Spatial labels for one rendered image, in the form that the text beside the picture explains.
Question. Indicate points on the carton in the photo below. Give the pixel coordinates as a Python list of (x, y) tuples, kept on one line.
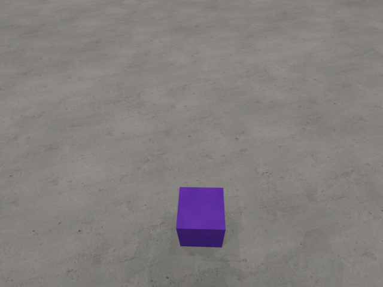
[(201, 217)]

